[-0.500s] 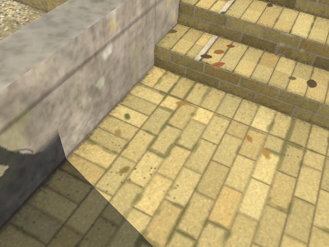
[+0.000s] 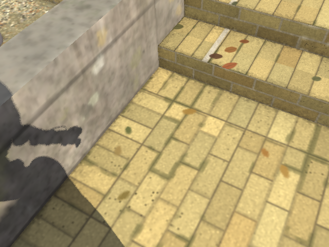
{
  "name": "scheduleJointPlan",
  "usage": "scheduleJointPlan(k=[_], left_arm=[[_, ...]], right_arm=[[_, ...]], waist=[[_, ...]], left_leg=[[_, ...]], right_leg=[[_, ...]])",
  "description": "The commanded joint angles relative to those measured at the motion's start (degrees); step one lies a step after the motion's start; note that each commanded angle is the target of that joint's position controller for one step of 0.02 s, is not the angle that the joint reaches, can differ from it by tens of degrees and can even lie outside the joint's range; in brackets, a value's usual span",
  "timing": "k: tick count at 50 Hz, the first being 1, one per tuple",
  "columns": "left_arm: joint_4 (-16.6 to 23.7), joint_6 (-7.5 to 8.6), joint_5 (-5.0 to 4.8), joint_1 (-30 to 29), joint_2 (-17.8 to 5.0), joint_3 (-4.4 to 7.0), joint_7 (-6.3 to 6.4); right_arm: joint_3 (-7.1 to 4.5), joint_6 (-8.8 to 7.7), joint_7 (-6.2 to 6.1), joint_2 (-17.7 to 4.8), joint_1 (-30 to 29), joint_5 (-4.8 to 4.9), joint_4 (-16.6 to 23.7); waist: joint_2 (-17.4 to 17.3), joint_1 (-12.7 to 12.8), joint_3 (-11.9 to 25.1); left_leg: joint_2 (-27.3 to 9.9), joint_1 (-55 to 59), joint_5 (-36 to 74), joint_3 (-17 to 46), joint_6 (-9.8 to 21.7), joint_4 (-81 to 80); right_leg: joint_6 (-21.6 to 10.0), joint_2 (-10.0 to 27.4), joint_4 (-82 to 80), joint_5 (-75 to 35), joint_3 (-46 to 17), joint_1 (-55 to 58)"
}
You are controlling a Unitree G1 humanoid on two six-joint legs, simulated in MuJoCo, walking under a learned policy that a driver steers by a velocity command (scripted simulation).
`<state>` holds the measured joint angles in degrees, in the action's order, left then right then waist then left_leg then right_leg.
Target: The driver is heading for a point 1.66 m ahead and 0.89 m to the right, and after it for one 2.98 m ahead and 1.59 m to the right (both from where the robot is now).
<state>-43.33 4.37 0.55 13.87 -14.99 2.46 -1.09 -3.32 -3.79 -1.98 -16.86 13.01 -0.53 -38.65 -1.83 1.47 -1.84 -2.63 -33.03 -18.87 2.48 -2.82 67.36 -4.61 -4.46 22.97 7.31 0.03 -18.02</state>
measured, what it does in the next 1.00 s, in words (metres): steps on the spot, turning right: left foot, then right foot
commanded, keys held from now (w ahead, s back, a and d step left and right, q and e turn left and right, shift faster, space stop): e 1.00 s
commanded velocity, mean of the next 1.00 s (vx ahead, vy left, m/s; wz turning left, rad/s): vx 0.05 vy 0.00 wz -0.54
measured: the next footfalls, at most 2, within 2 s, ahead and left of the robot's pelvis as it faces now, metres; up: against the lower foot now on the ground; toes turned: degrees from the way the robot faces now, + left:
left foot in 0.30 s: +0.22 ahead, +0.11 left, +0.00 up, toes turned -16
right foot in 0.74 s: +0.08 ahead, -0.13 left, +0.00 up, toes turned -28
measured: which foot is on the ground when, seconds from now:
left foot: up 0.00-0.28, down 0.30-0.74, up 0.76-1.00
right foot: down 0.00-0.30, up 0.32-0.72, down 0.74-1.00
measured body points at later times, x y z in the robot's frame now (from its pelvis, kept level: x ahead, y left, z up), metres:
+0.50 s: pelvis +0.10 +0.03 +0.00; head +0.14 +0.03 +0.45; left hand +0.31 +0.28 -0.11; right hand +0.20 -0.27 -0.08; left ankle +0.18 +0.12 -0.74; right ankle +0.03 -0.10 -0.65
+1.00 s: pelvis +0.07 -0.04 +0.00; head +0.09 -0.09 +0.45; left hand +0.35 +0.12 -0.06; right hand +0.05 -0.36 -0.11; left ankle +0.18 +0.10 -0.65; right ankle +0.04 -0.11 -0.74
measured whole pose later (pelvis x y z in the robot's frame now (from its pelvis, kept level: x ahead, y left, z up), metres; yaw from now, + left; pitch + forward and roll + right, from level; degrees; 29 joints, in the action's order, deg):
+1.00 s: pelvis +0.07 -0.04 +0.00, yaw -34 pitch +3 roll +3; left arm -33.7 -1.4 0.0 12.8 -16.4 3.2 1.5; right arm -5.5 1.0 -2.8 -17.9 6.9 -0.5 -40.1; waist -1.8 0.5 -1.4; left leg 0.4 -33.6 -17.6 3.3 -4.9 61.8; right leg -3.7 -3.0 27.3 12.2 -6.2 -17.6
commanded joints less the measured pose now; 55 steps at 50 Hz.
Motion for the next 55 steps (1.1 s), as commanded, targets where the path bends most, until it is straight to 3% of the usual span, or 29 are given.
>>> scheduleJointPlan(k=[1,3,6,10,12,14,15,16,17,18,19,20,21,23,25,29,33,35,36,37,38,39,40,41,42,43,46,51,55], left_arm=[[3.5,0.62,-0.28,-2.5,-8.6,2.09,0.76],[2.7,-0.37,-0.97,-1.5,-10.1,2.51,1.73],[2.2,-1.68,-1.90,-0.1,-10.8,2.80,2.46],[2.2,-3.25,-2.04,1.6,-11.6,3.29,2.94],[3.1,-4.18,-2.19,0.6,-11.7,3.38,3.21],[4.6,-4.53,-2.49,-2.5,-10.5,3.13,3.29],[5.3,-4.78,-2.16,-1.7,-8.2,2.49,3.26],[5.5,-4.69,-0.89,3.0,-4.4,1.51,3.07],[6.2,-4.58,-1.23,5.3,-7.2,2.02,2.98],[4.7,-4.86,-1.04,6.5,-11.5,3.37,2.95],[4.2,-5.66,-1.45,4.9,-12.9,4.21,2.95],[3.9,-6.67,-1.59,4.6,-12.3,4.53,3.26],[4.5,-7.30,-1.47,3.8,-11.5,4.46,3.27],[5.9,-7.62,-1.85,2.5,-8.4,3.74,2.83],[7.8,-7.48,-1.75,-0.3,-7.0,3.30,2.71],[10.3,-7.28,-1.18,-3.4,-5.8,2.53,1.81],[11.5,-7.58,-1.35,-3.1,-7.0,2.93,0.69],[11.1,-7.72,-1.34,-0.3,-6.8,3.37,0.16],[10.1,-7.72,-1.21,2.4,-7.4,3.91,0.20],[10.0,-7.56,-1.04,4.4,-10.0,4.90,0.65],[12.0,-7.33,-0.94,4.5,-17.4,6.27,1.74],[13.4,-6.10,1.45,4.5,-17.4,5.84,1.16],[13.2,-5.13,2.09,2.5,-15.7,5.31,0.88],[13.3,-4.67,0.92,-1.0,-13.8,4.84,1.11],[13.7,-4.73,-0.33,-3.4,-11.7,4.11,1.45],[14.1,-4.84,-0.84,-4.9,-11.1,3.66,1.78],[14.1,-4.88,-0.31,-4.0,-9.9,3.05,2.59],[13.7,-5.33,-0.75,-1.7,-11.6,3.85,3.40],[14.0,-5.86,-0.60,-2.5,-12.2,4.18,3.24]], right_arm=[[-0.87,0.80,-0.81,-2.5,4.0,-0.31,3.2],[-0.37,1.46,-0.88,-1.2,-0.3,-0.82,4.7],[-0.25,2.42,-0.58,-1.3,-5.6,-0.39,5.4],[-0.54,2.69,-0.14,-2.8,-11.2,0.27,6.7],[-0.81,1.90,0.21,-3.3,-11.2,0.59,7.0],[-1.55,1.07,0.42,-4.5,-7.1,0.71,5.8],[-2.28,0.72,-0.02,-6.8,-4.9,0.06,5.8],[-2.86,1.22,-0.74,-10.1,-5.1,-0.82,6.9],[-2.48,1.71,-0.06,-7.9,-3.1,-2.15,5.8],[-1.88,1.56,0.36,-5.2,-3.6,-1.19,6.3],[-1.42,1.61,0.46,-3.4,-5.6,-0.78,6.6],[-1.15,1.77,0.55,-2.7,-7.9,-0.42,7.1],[-1.20,2.00,0.49,-3.1,-9.1,-0.24,6.9],[-1.43,2.53,0.11,-4.0,-8.9,-0.86,6.3],[-1.72,2.87,-0.43,-4.5,-7.4,-1.09,5.6],[-2.76,3.37,-0.74,-7.2,-6.9,-0.63,4.7],[-3.51,3.64,-0.17,-9.0,-6.8,0.46,3.8],[-3.62,3.77,-0.08,-9.2,-7.6,1.60,3.4],[-3.36,3.87,-0.06,-7.9,-6.4,1.99,2.6],[-2.85,3.98,0.24,-5.5,-3.4,1.36,1.4],[-1.46,4.11,0.72,-1.6,-2.8,-2.03,3.9],[-2.33,3.69,0.06,-4.5,-9.3,-1.22,5.7],[-2.88,3.84,-0.43,-6.3,-11.2,0.18,5.6],[-3.26,4.15,-0.83,-6.6,-10.0,0.25,4.6],[-3.46,4.50,-1.29,-6.5,-8.7,-0.29,3.3],[-3.55,4.65,-1.38,-6.4,-7.5,-0.68,3.0],[-3.34,4.10,-0.96,-5.4,-6.5,-0.05,2.5],[-2.68,3.61,-0.69,-4.4,-9.9,0.23,3.3],[-2.54,3.07,0.06,-4.4,-10.3,0.63,2.9]], waist=[[4.9,-3.4,7.0],[4.9,-2.9,7.5],[6.2,-1.4,8.1],[7.7,0.7,7.2],[8.2,0.1,7.3],[9.5,-2.6,7.3],[7.8,-2.4,9.8],[-5.7,0.7,12.6],[-14.7,1.1,14.1],[-8.7,0.7,12.6],[-4.9,0.8,10.6],[-3.2,1.2,9.1],[-3.8,1.2,7.9],[-6.1,0.7,6.4],[-7.6,-1.0,6.9],[-7.5,-2.2,8.7],[-9.0,-2.2,8.4],[-8.4,-0.1,8.3],[-7.0,0.7,8.5],[0.7,0.4,7.3],[21.1,-2.2,6.3],[17.9,2.8,8.5],[12.8,2.2,6.6],[10.1,0.1,4.8],[8.8,-1.0,5.0],[9.8,-1.9,5.2],[9.5,-2.1,7.5],[9.8,-0.3,7.4],[10.3,0.0,6.9]], left_leg=[[-0.1,-0.8,3.2,1.1,-1.5,-5.8],[0.7,0.4,7.2,1.4,-1.9,-12.6],[2.6,2.6,12.8,2.5,-1.8,-21.3],[4.4,4.1,10.0,3.7,-2.2,-29.4],[5.3,6.9,6.8,4.1,-1.6,-34.2],[4.4,15.5,14.4,3.3,0.9,-45.6],[-2.2,24.2,21.3,6.5,3.5,-47.3],[-15.0,34.2,41.8,17.3,9.7,-44.5],[-22.6,36.6,45.7,29.4,18.8,-45.7],[-21.4,34.4,41.4,27.2,19.5,-46.4],[-17.6,31.9,37.8,20.4,17.3,-45.8],[-14.1,29.0,34.2,15.1,15.0,-45.8],[-12.9,26.1,32.2,12.4,14.8,-46.5],[-10.0,22.7,29.0,7.0,14.8,-48.6],[-11.0,24.7,28.7,5.8,16.0,-49.2],[-13.6,25.2,27.3,3.1,16.7,-49.1],[-15.2,23.7,24.1,1.2,15.6,-48.0],[-14.8,22.5,21.1,-0.5,12.9,-44.4],[-13.1,19.9,17.5,-2.7,10.1,-40.6],[-9.6,11.9,8.6,-7.6,5.0,-31.4],[-1.3,-5.8,-18.7,-11.9,-1.5,-11.9],[1.8,-9.3,-20.6,-1.9,-1.8,-2.1],[1.0,-9.2,-15.5,0.4,-0.9,1.4],[0.2,-9.5,-9.6,1.3,-0.3,0.7],[-0.3,-8.9,-5.8,1.7,-0.6,0.3],[0.2,-6.9,-2.7,1.4,-1.1,1.2],[1.8,-5.1,1.6,1.6,-1.7,0.8],[2.9,-4.8,1.7,3.1,-2.7,-12.6],[3.8,0.3,-0.9,3.6,-2.3,-19.9]], right_leg=[[-11.2,14.4,-6.8,-38.5,-12.8,5.5],[-10.3,13.7,-6.2,-36.8,-12.4,4.5],[-8.3,12.8,-4.6,-30.2,-13.6,5.0],[-8.0,13.2,-1.6,-20.0,-19.2,7.8],[-7.6,13.1,0.4,-16.5,-23.5,8.9],[-4.8,10.0,4.2,-11.9,-24.6,7.4],[-2.0,7.4,9.2,-4.4,-23.1,3.2],[1.5,0.1,22.0,20.7,-14.9,-6.0],[4.0,-2.6,33.0,34.1,-9.5,-16.7],[6.2,0.5,42.2,30.6,-10.0,-17.8],[7.8,1.7,46.5,26.3,-9.4,-18.7],[9.2,2.9,48.0,23.5,-8.5,-18.3],[10.3,3.4,49.5,20.5,-7.5,-18.0],[11.3,3.7,47.2,16.7,-4.2,-16.4],[11.7,4.6,43.1,15.9,-3.1,-17.0],[10.4,7.2,32.8,15.5,-1.3,-12.1],[7.5,6.8,22.5,14.5,1.8,-5.3],[4.8,5.4,11.9,8.6,3.8,0.3],[3.1,3.6,6.2,5.2,4.2,5.7],[0.4,6.7,0.7,-3.4,-2.7,12.8],[-7.4,23.3,-0.2,-23.2,-25.5,19.6],[-15.6,27.3,-3.1,-22.2,-30.8,13.1],[-13.8,24.0,-4.4,-13.9,-26.8,10.3],[-10.1,20.4,-4.3,-8.6,-23.1,9.1],[-7.8,18.2,-3.8,-6.8,-20.9,8.7],[-7.3,16.8,-3.5,-9.3,-19.3,7.0],[-7.3,15.1,-2.8,-12.6,-18.6,8.7],[-7.4,14.6,-1.7,-9.7,-22.8,12.8],[-8.1,14.2,-1.1,-7.0,-26.3,10.6]])
Velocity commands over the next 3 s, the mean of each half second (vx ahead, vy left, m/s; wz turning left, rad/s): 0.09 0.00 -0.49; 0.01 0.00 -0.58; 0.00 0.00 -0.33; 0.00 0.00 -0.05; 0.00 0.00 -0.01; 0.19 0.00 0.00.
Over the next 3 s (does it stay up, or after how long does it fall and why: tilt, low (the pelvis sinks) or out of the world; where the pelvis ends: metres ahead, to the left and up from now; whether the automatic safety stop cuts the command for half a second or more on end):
stays up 0.17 -0.05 0.00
